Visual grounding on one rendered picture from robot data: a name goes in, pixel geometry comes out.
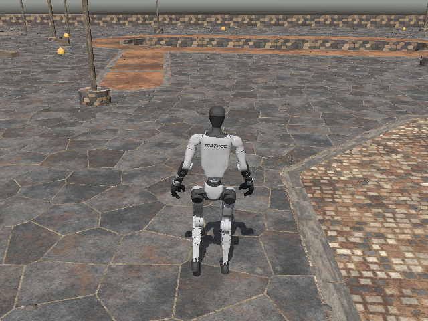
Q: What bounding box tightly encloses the humanoid robot head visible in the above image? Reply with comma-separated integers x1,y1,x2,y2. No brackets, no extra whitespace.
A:
205,106,228,138

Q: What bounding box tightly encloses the robot right upper arm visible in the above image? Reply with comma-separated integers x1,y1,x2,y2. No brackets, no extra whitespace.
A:
230,135,248,172

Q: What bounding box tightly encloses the robot right forearm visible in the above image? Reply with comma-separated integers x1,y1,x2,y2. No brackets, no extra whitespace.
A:
241,161,253,185

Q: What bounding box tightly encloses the robot left hand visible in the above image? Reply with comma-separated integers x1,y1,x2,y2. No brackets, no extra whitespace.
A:
171,183,186,199

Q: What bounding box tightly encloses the robot left upper arm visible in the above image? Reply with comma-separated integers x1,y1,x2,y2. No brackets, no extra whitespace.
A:
182,134,203,171

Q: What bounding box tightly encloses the robot left forearm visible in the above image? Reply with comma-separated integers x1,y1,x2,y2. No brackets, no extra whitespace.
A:
173,160,188,186

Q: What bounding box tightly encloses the robot right hand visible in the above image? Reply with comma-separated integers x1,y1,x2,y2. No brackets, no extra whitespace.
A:
239,183,254,196

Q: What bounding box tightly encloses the right robot shin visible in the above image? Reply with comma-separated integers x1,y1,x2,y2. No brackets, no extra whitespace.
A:
221,221,231,265

